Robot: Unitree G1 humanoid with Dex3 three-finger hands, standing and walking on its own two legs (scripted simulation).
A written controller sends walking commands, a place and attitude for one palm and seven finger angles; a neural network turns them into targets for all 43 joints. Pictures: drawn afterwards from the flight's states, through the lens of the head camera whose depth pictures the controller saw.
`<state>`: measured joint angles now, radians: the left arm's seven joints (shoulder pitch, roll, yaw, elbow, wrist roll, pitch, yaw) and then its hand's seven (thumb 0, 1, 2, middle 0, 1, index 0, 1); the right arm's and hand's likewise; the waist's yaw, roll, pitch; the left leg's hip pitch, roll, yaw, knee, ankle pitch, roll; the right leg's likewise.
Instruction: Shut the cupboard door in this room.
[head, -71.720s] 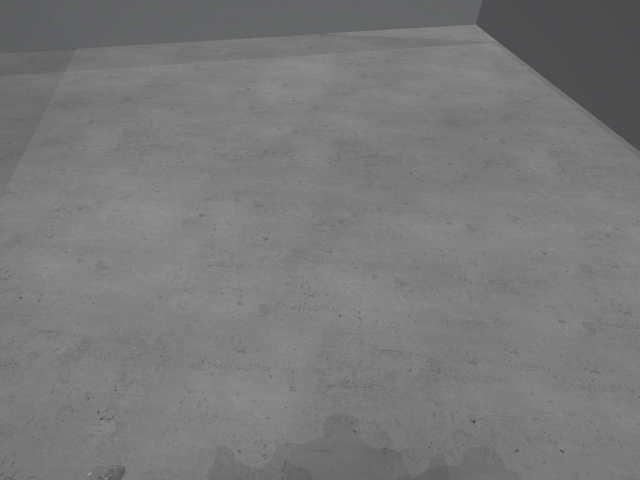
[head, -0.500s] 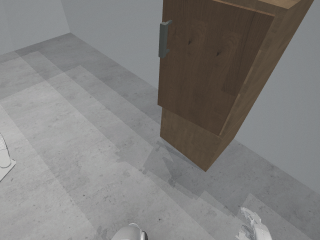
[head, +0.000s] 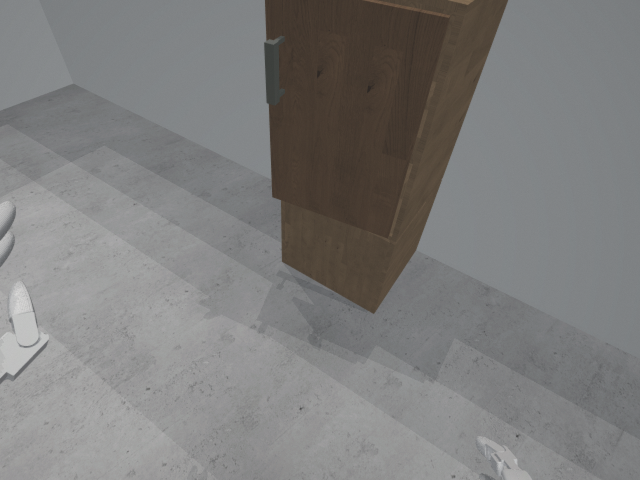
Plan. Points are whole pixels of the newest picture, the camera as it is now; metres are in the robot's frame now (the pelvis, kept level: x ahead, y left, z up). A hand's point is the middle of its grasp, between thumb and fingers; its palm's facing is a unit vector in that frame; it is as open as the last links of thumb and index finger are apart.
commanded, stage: stop stepping back and stand still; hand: left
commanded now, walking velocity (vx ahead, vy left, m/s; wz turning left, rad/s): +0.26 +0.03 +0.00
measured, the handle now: (276, 70) +0.94 +0.16 +0.08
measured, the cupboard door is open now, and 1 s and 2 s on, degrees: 9 9 9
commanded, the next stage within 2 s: let the arm hang, fingers relaxed in 0.46 s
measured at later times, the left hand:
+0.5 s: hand (1, 366) +0.17 +0.29 +0.16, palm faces +0.49 -0.78 -0.38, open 7.4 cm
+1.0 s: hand out of the picture -0.06 +0.18 -0.17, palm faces +0.02 -0.98 -0.18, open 7.1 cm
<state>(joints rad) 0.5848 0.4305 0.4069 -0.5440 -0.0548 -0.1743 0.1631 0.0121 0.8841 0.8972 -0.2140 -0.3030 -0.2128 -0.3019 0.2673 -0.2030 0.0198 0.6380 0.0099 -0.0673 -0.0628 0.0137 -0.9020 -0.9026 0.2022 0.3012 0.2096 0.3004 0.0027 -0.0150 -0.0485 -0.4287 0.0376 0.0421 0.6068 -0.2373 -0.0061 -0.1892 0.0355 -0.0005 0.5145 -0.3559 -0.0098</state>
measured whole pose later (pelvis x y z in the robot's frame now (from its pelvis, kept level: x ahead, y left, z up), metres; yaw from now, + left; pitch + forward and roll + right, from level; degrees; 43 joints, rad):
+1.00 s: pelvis -0.02 +0.00 +0.01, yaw +1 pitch -1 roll -1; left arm 0.36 0.21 0.01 1.07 0.02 0.03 0.01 0.00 0.97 0.90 -0.21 -0.30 -0.20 -0.30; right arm 0.29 -0.23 0.00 1.05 -0.01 0.04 -0.02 0.01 -0.91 -0.90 0.20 0.30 0.20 0.30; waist 0.00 -0.04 0.05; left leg -0.32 0.01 0.02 0.46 -0.12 0.02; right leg -0.13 0.03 -0.02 0.44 -0.30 -0.02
